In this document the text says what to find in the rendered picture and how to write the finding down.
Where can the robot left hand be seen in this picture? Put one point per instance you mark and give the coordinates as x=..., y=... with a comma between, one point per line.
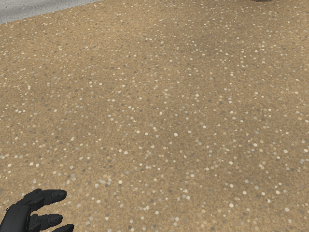
x=19, y=219

